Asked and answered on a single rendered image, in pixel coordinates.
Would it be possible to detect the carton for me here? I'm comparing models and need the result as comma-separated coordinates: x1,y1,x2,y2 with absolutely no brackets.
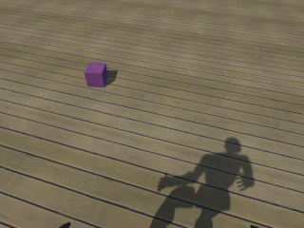
84,62,108,87

